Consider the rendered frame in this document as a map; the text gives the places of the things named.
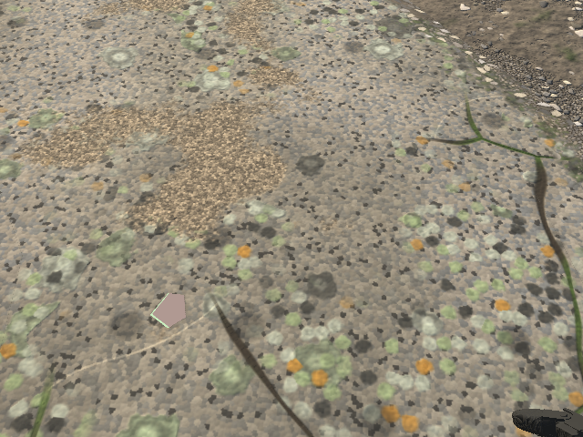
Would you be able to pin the right robot hand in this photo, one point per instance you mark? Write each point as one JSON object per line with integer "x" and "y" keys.
{"x": 549, "y": 423}

